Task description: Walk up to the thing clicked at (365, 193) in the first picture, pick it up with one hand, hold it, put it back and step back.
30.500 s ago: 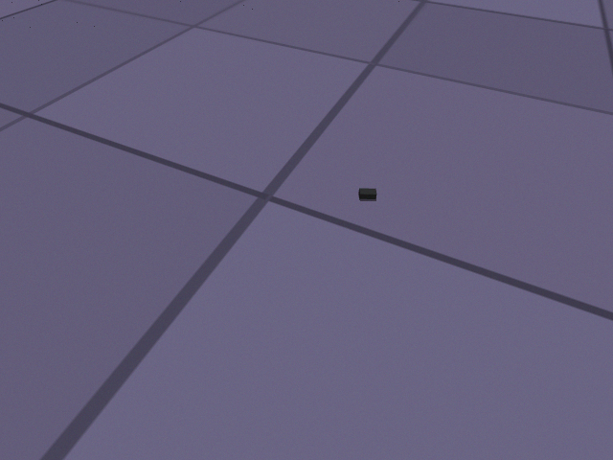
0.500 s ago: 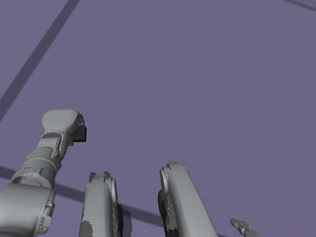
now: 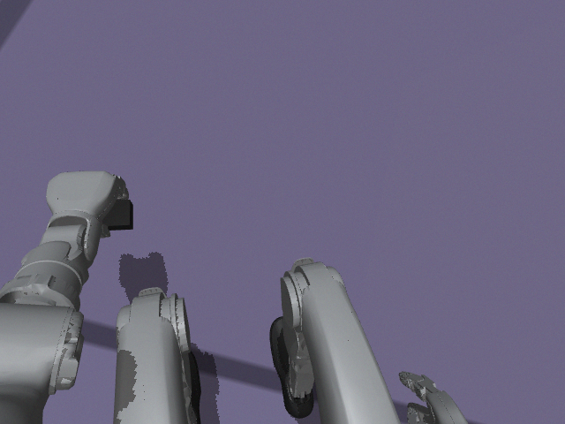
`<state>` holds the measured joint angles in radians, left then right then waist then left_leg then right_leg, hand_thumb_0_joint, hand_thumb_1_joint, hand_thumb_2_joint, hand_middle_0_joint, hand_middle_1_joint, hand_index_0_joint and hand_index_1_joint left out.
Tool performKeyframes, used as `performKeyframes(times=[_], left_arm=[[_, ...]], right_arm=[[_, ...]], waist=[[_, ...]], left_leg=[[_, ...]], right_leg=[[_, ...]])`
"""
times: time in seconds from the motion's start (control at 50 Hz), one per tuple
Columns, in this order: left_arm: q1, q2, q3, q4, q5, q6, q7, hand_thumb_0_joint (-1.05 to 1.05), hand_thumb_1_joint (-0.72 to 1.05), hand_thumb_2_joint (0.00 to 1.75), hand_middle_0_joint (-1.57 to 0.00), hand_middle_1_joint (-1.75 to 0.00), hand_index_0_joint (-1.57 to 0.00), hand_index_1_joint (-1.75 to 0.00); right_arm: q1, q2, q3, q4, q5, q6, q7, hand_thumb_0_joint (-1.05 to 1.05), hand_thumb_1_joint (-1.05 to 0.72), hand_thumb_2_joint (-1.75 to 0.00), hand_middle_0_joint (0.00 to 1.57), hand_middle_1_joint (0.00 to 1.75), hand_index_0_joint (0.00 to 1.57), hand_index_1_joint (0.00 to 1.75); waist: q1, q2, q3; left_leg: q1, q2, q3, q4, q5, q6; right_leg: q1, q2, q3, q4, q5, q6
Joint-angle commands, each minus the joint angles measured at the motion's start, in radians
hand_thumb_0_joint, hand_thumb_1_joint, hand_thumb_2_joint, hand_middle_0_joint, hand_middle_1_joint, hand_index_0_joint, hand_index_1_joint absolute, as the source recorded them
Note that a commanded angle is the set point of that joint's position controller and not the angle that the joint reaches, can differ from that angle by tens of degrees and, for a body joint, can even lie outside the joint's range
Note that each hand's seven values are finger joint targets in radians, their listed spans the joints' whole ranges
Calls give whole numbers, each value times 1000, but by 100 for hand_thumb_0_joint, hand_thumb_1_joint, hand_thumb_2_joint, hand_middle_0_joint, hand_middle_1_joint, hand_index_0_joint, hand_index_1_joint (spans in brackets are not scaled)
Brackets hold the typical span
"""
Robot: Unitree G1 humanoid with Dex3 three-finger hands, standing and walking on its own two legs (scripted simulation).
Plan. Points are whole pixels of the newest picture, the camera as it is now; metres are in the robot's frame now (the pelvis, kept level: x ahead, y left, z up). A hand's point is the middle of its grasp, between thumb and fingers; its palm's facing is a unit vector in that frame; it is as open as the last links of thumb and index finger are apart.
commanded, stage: crouch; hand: left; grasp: from above
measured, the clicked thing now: (104, 215) +0.46 +0.20 -0.22
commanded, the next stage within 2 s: lower in 0.50 s
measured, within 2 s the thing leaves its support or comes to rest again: rests again in 1.60 s
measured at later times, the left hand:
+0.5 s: hand (104, 219) +0.45 +0.20 -0.23, palm faces -0.47 +0.00 -0.88, open 7.2 cm
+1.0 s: hand (115, 224) +0.46 +0.20 -0.28, palm faces -0.49 -0.01 -0.87, open 7.2 cm
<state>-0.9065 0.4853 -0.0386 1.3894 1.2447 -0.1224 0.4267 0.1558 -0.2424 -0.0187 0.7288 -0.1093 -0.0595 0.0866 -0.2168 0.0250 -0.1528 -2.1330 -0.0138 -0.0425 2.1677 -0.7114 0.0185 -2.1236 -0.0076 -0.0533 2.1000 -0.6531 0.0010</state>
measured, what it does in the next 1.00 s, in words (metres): lowers itself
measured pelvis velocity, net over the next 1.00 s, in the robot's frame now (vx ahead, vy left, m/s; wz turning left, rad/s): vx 0.00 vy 0.00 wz -0.06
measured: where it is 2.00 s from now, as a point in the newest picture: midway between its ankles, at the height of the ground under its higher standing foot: (242, 401)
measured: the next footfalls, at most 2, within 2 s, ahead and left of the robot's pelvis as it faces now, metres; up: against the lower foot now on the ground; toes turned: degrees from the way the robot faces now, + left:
none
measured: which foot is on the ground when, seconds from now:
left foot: down 0.00-1.00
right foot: down 0.00-1.00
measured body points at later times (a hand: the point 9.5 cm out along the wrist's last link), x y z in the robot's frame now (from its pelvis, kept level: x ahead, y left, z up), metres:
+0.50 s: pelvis -0.01 +0.00 -0.05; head +0.23 +0.03 +0.33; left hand +0.47 +0.20 -0.18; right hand +0.03 -0.28 -0.17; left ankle +0.07 +0.11 -0.37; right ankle +0.09 -0.12 -0.37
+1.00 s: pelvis +0.00 +0.00 -0.08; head +0.25 +0.05 +0.29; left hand +0.48 +0.20 -0.23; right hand +0.02 -0.28 -0.18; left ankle +0.07 +0.11 -0.37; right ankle +0.09 -0.12 -0.37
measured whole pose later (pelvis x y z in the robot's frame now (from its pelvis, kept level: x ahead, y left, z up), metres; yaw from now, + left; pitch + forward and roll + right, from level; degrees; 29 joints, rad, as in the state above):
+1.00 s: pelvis +0.00 +0.00 -0.08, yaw -3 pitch +35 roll -7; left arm -1.01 0.62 0.03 1.60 1.32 -0.19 0.53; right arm 0.17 -0.28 0.07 0.75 -0.18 -0.12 0.16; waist -0.29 -0.01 -0.04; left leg -2.33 -0.01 -0.09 2.44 -0.73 0.02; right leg -2.30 0.00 -0.10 2.33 -0.64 0.00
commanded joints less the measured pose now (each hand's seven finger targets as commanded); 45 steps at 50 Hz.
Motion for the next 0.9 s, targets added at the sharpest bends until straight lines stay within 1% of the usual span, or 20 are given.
performKeyframes(times=[0.0,0.04,0.1,0.14,0.16,0.2,0.24,0.28,0.3,0.32,0.34,0.36,0.4,0.46,0.5,0.54,0.6,0.62,0.66,0.88], left_arm=[[-374,194,26,-123,-8,-8,58,0,85,37,-125,-19,-125,-19],[-344,195,33,-79,-5,-10,62,0,85,39,-124,-20,-124,-21],[-396,248,53,-123,-7,-22,62,0,86,37,-124,-21,-124,-21],[-361,209,38,-69,-4,-22,63,0,87,38,-126,-20,-125,-21],[-405,253,50,-94,-5,-29,67,0,87,37,-125,-21,-125,-21],[-393,237,47,-71,-9,-31,69,0,87,35,-124,-21,-124,-20],[-439,273,56,-89,1,-38,77,0,88,35,-126,-19,-126,-19],[-412,256,50,-44,1,-37,82,0,88,32,-125,-18,-126,-18],[-383,231,41,-3,2,-36,80,0,89,32,-125,-19,-126,-18],[-438,249,46,-41,-3,-42,82,0,88,32,-124,-20,-125,-19],[-441,276,53,-52,0,-44,84,0,88,32,-125,-18,-125,-18],[-397,264,50,-5,12,-37,83,0,88,33,-126,-18,-126,-18],[-441,272,51,-55,7,-42,89,0,88,35,-125,-19,-125,-19],[-435,252,40,-3,9,-36,92,0,89,33,-126,-18,-126,-18],[-451,292,60,-43,10,-39,94,0,88,33,-125,-17,-125,-17],[-428,275,50,-31,15,-36,93,0,88,33,-126,-17,-126,-17],[-459,269,50,-10,9,-34,93,0,88,40,-129,-16,-127,-18],[-450,281,50,-21,13,-33,94,0,85,41,-128,-14,-126,-17],[-435,246,27,42,18,-36,92,0,86,37,-128,-15,-126,-17],[-470,304,55,110,56,-71,139,0,88,35,-127,-19,-126,-20]], right_arm=[[203,-210,-73,-26,-6,-6,-1,0,-91,-90,20,30,20,30],[212,-214,-70,-20,-12,-9,3,0,-91,-90,20,30,20,30],[216,-221,-68,-16,-14,-12,8,0,-91,-90,20,30,20,30],[223,-216,-64,-11,-18,-11,12,0,-91,-90,20,30,20,30],[213,-223,-63,-9,-16,-10,11,0,-91,-90,20,30,20,30],[220,-220,-59,-5,-22,-11,10,0,-91,-90,20,30,20,30],[223,-229,-55,1,-25,-11,10,0,-91,-90,20,30,20,30],[217,-225,-52,8,-26,-14,10,0,-91,-90,20,30,20,30],[219,-223,-49,7,-31,-15,15,0,-91,-90,20,30,20,30],[222,-234,-46,11,-32,-18,14,0,-91,-90,20,30,20,30],[215,-234,-47,13,-30,-16,13,0,-90,-90,20,30,20,30],[226,-236,-41,10,-33,-18,15,0,-91,-90,20,30,20,30],[221,-240,-41,10,-33,-17,18,0,-91,-90,20,30,20,30],[225,-244,-33,18,-36,-19,21,0,-91,-90,20,30,20,30],[225,-252,-35,16,-35,-20,22,0,-91,-90,20,30,20,30],[224,-251,-33,12,-35,-19,25,0,-91,-90,20,30,20,30],[231,-257,-29,13,-41,-24,33,0,-90,-90,20,30,20,30],[228,-257,-29,16,-36,-22,30,0,-90,-90,20,30,20,30],[220,-254,-20,16,-39,-20,31,0,-90,-90,20,30,20,30],[218,-279,15,12,-72,-52,59,0,-90,-90,20,30,20,30]], waist=[[-32,204,-682],[-35,165,-652],[-24,210,-715],[-39,170,-665],[-32,181,-676],[-36,182,-676],[-43,187,-680],[-40,176,-653],[-56,165,-615],[-58,172,-618],[-40,189,-651],[-48,186,-633],[-45,211,-671],[-62,182,-611],[-43,225,-655],[-44,220,-657],[-70,198,-625],[-48,217,-643],[-71,200,-596],[-107,229,-546]], left_leg=[[482,-25,21,-209,227,9],[428,-27,26,-191,211,14],[447,-25,32,-166,231,13],[414,-24,30,-157,223,14],[388,-26,36,-149,203,18],[389,-26,37,-137,196,18],[366,-26,44,-112,193,22],[346,-26,40,-109,176,20],[335,-25,36,-112,159,19],[321,-25,37,-107,152,22],[343,-24,34,-108,160,19],[354,-25,31,-105,171,16],[357,-23,34,-92,187,16],[320,-22,31,-81,178,19],[335,-22,29,-80,194,15],[340,-20,32,-68,205,16],[314,-19,26,-53,192,18],[322,-20,26,-60,203,17],[284,-21,25,-50,187,18],[260,-19,10,5,157,15]], right_leg=[[350,24,-33,-195,216,-45],[345,20,-33,-184,207,-41],[357,21,-33,-158,222,-42],[347,23,-38,-153,219,-40],[339,28,-37,-149,201,-41],[338,27,-38,-144,194,-40],[342,29,-34,-141,199,-36],[315,30,-40,-127,177,-39],[303,30,-47,-126,160,-39],[297,29,-47,-126,155,-38],[301,32,-50,-115,158,-43],[293,28,-55,-106,168,-42],[310,32,-54,-98,189,-42],[278,33,-61,-92,189,-40],[284,33,-63,-75,195,-44],[292,34,-64,-73,210,-42],[270,32,-70,-63,202,-40],[272,35,-69,-62,210,-43],[260,39,-72,-56,198,-42],[209,42,-99,-5,177,-39]])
